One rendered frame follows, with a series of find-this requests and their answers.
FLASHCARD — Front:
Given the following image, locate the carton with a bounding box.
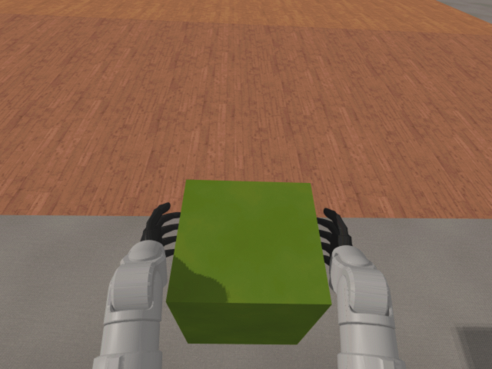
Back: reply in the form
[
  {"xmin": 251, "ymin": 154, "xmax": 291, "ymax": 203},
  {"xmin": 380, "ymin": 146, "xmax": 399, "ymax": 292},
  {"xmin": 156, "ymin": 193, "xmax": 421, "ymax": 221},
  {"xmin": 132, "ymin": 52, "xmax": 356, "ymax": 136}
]
[{"xmin": 166, "ymin": 180, "xmax": 332, "ymax": 344}]

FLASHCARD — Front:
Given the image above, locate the right robot hand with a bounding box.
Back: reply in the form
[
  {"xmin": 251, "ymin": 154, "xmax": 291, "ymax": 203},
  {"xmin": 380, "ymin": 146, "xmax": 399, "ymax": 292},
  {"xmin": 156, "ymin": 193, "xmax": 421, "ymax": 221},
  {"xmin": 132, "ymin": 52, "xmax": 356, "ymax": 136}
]
[{"xmin": 317, "ymin": 208, "xmax": 353, "ymax": 265}]

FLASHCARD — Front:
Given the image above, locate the robot left forearm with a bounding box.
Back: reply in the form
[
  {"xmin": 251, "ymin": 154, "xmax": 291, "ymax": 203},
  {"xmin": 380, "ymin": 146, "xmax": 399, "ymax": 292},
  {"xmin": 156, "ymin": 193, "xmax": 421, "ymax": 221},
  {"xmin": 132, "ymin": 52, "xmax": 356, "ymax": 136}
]
[{"xmin": 92, "ymin": 240, "xmax": 168, "ymax": 369}]

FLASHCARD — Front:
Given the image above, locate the robot right forearm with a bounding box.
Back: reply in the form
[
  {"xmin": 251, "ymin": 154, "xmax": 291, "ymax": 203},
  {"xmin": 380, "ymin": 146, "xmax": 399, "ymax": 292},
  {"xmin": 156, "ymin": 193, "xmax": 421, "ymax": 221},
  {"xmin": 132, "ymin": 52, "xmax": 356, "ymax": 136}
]
[{"xmin": 329, "ymin": 245, "xmax": 406, "ymax": 369}]

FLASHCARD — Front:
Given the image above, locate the left robot hand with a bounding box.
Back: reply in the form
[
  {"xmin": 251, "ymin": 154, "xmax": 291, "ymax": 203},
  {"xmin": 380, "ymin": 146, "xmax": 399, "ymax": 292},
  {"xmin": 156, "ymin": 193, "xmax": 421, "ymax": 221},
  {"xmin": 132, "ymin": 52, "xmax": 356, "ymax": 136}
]
[{"xmin": 140, "ymin": 202, "xmax": 181, "ymax": 257}]

